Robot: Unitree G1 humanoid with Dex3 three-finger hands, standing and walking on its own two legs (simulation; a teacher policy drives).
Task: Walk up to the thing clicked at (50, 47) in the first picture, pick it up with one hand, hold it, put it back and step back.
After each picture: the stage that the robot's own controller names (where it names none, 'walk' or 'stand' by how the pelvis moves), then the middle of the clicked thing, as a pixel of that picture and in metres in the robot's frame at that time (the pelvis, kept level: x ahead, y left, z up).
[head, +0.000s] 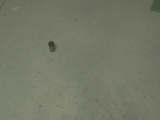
stand; (51, 46) +1.26 +0.43 -0.72
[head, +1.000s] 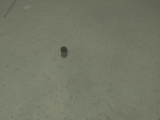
walk; (63, 52) +1.17 +0.20 -0.70
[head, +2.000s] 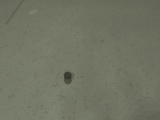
walk; (67, 78) +0.76 +0.16 -0.71
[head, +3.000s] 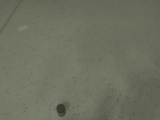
stand; (61, 110) +0.47 +0.18 -0.71
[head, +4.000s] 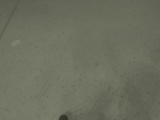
stand; out of the picture +0.42 +0.22 -0.71
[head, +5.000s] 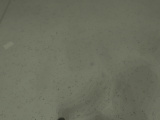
stand; out of the picture +0.40 +0.22 -0.72
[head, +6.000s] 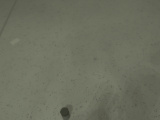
stand; (65, 114) +0.47 +0.24 -0.71
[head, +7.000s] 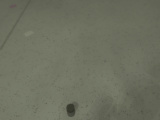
stand; (70, 110) +0.51 +0.16 -0.71
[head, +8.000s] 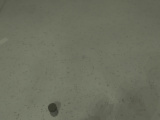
walk; (53, 110) +0.53 +0.28 -0.68
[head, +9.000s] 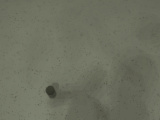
walk; (51, 92) +0.50 +0.28 -0.67
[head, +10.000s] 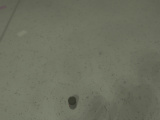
stand; (72, 102) +0.57 +0.13 -0.71
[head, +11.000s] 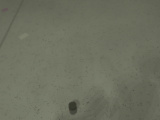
stand; (72, 108) +0.54 +0.13 -0.73
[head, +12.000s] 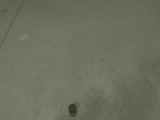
stand; (72, 110) +0.52 +0.13 -0.73
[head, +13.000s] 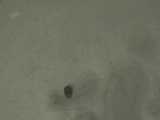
go down; (68, 92) +0.55 +0.12 -0.69
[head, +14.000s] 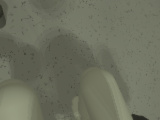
go down; out of the picture +0.58 +0.25 -0.30
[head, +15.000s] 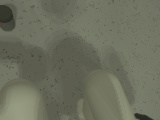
close in; (5, 19) +0.57 +0.26 -0.30
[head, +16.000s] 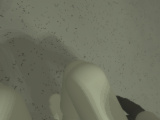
close in; out of the picture +0.55 +0.31 -0.25
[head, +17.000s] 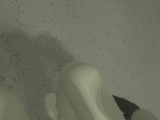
close; out of the picture +0.54 +0.30 -0.26
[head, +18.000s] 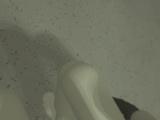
close; out of the picture +0.49 +0.24 -0.30
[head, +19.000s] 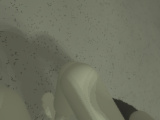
close; out of the picture +0.49 +0.24 -0.30
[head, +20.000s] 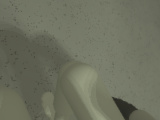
close; out of the picture +0.49 +0.24 -0.31
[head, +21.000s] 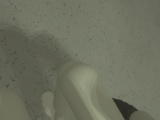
close; out of the picture +0.49 +0.24 -0.31
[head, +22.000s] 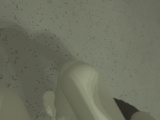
lift; out of the picture +0.49 +0.24 -0.30
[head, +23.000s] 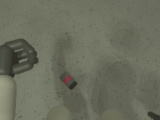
lift; (68, 80) +0.50 +0.10 -0.55
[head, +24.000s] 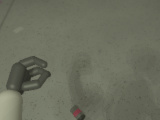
hold; (77, 113) +0.47 +0.07 -0.70
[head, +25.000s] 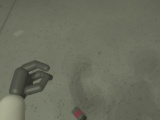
hold; (79, 114) +0.47 +0.07 -0.70
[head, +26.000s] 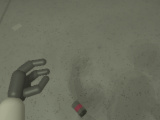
crouch; (79, 108) +0.48 +0.07 -0.70
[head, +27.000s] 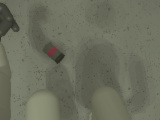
crouch; (53, 53) +0.54 +0.11 -0.44
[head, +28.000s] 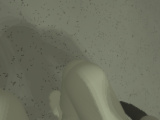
lower; out of the picture +0.52 +0.22 -0.28
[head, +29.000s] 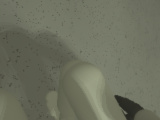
lower; out of the picture +0.53 +0.23 -0.28
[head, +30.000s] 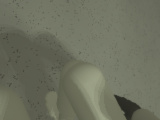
lower; out of the picture +0.53 +0.23 -0.28
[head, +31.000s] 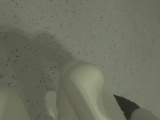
lower; out of the picture +0.54 +0.22 -0.29
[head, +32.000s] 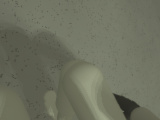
lower; out of the picture +0.54 +0.22 -0.29
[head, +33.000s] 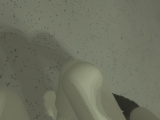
open; out of the picture +0.55 +0.21 -0.29
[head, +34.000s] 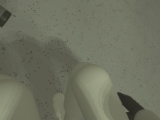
stand; out of the picture +0.57 +0.19 -0.29
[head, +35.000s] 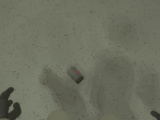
stand; (75, 75) +0.54 +0.04 -0.58
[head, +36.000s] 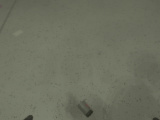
stand; (85, 109) +0.52 +0.01 -0.69
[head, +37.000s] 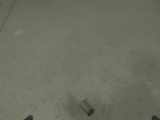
stand; (86, 107) +0.53 +0.00 -0.69
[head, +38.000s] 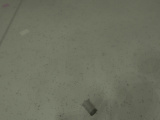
stand; (89, 107) +0.53 -0.01 -0.73
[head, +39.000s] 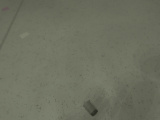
stand; (90, 108) +0.54 -0.01 -0.75
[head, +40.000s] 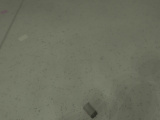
stand; (90, 110) +0.54 -0.02 -0.75
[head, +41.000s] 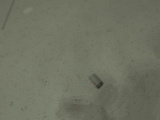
walk; (95, 81) +0.63 -0.01 -0.73
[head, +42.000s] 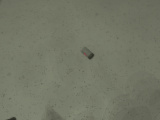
walk; (87, 53) +0.94 -0.02 -0.72
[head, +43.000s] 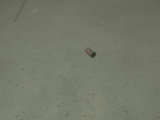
walk; (90, 52) +1.22 +0.01 -0.73
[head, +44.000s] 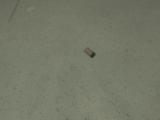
stand; (89, 52) +1.16 -0.02 -0.75
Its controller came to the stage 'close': yes
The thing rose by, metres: 0.01
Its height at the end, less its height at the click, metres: -0.02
